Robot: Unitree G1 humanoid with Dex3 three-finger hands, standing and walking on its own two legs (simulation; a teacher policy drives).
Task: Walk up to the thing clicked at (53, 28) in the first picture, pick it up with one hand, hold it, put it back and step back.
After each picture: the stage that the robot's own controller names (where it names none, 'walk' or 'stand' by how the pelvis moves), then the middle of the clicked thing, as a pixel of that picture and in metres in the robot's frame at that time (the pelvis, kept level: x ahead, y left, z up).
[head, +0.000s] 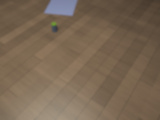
stand; (54, 27) +1.64 +0.37 -0.72
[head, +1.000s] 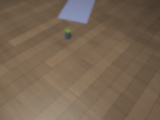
walk; (67, 34) +1.53 +0.15 -0.70
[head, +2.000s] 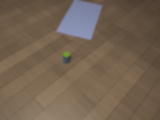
walk; (66, 57) +1.02 +0.17 -0.70
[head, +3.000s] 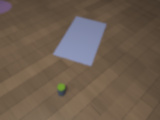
walk; (61, 90) +0.69 +0.17 -0.70
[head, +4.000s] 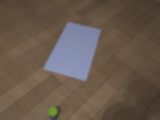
stand; (53, 114) +0.46 +0.19 -0.70
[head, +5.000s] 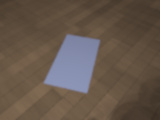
stand; out of the picture +0.40 +0.21 -0.71
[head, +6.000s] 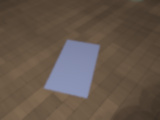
walk; out of the picture +0.40 +0.21 -0.72
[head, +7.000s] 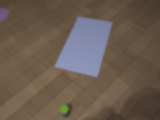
stand; (64, 111) +0.43 +0.22 -0.71
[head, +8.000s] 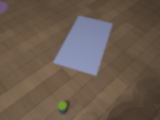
walk; (62, 107) +0.47 +0.15 -0.66
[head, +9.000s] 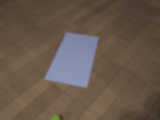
stand; out of the picture +0.46 +0.22 -0.70
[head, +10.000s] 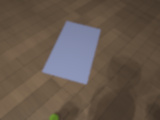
walk; out of the picture +0.38 +0.15 -0.71
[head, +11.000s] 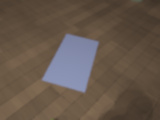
stand; out of the picture +0.43 +0.16 -0.71
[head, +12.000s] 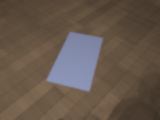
stand; out of the picture +0.41 +0.19 -0.72
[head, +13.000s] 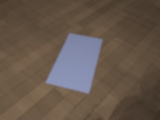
stand; out of the picture +0.39 +0.20 -0.73
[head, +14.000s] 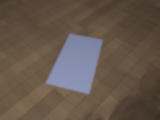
stand; out of the picture +0.38 +0.20 -0.72
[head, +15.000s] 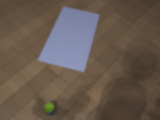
go down; (49, 109) +0.41 +0.20 -0.66
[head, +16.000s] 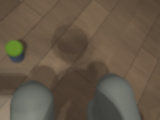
go down; (15, 52) +0.48 +0.22 -0.29
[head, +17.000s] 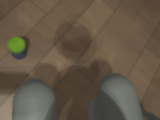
close in; (18, 49) +0.48 +0.22 -0.29
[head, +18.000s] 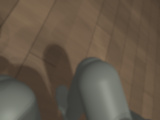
close in; out of the picture +0.46 +0.26 -0.23
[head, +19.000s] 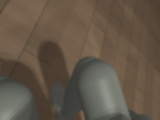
close; out of the picture +0.46 +0.26 -0.24
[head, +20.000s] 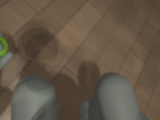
lift; out of the picture +0.40 +0.27 -0.14
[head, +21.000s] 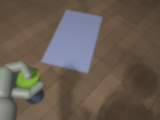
lift; (31, 87) +0.33 +0.18 +0.01
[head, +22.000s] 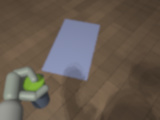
hold; (37, 92) +0.32 +0.17 -0.02
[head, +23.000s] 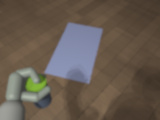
hold; (39, 92) +0.32 +0.17 -0.01
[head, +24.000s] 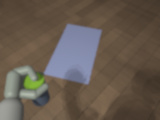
crouch; (37, 90) +0.33 +0.17 -0.01
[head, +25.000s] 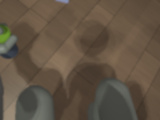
crouch; (4, 43) +0.47 +0.22 -0.11
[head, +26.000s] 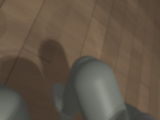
lower; out of the picture +0.45 +0.26 -0.24
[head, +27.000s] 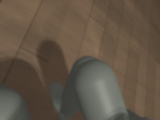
lower; out of the picture +0.45 +0.27 -0.24
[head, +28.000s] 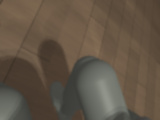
lower; out of the picture +0.45 +0.27 -0.24
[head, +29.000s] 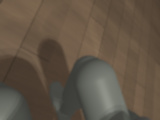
lower; out of the picture +0.45 +0.27 -0.24
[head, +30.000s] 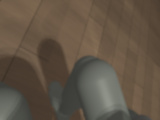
draw back; out of the picture +0.45 +0.26 -0.24
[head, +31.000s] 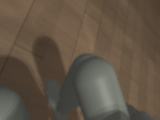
withdraw; out of the picture +0.44 +0.27 -0.24
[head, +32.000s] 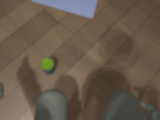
walk; (48, 66) +0.46 +0.19 -0.41
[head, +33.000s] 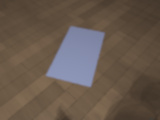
stand; out of the picture +0.39 +0.18 -0.66
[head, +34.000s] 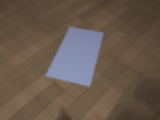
stand; out of the picture +0.40 +0.19 -0.66
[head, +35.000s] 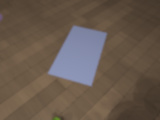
stand; out of the picture +0.40 +0.18 -0.68
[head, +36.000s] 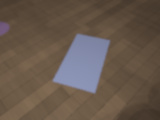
stand; out of the picture +0.39 +0.18 -0.72
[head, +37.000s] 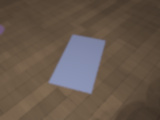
stand; out of the picture +0.38 +0.20 -0.72
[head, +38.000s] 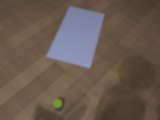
walk; (58, 105) +0.44 +0.15 -0.69
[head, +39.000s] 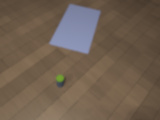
walk; (60, 81) +0.71 +0.15 -0.71
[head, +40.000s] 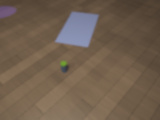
walk; (64, 66) +1.04 +0.27 -0.71
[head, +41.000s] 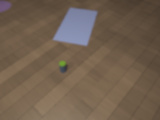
stand; (62, 67) +0.99 +0.20 -0.72
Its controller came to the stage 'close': yes
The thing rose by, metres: 0.70
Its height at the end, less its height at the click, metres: +0.00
